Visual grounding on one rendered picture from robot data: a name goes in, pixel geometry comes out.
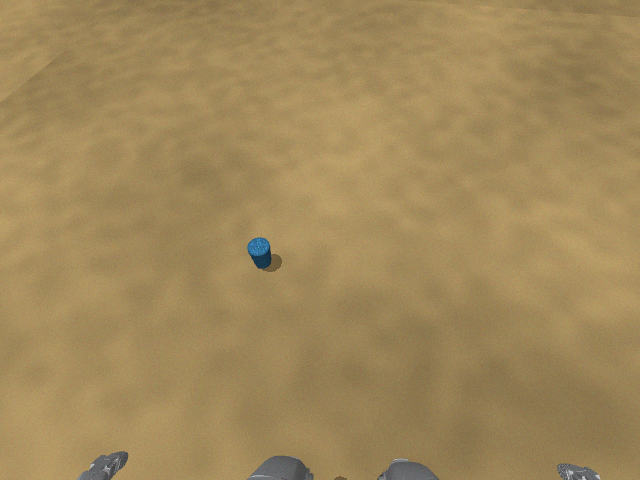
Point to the right robot hand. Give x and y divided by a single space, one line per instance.
573 472

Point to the cup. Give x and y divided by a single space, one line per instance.
259 250

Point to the left robot hand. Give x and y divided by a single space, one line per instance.
105 467

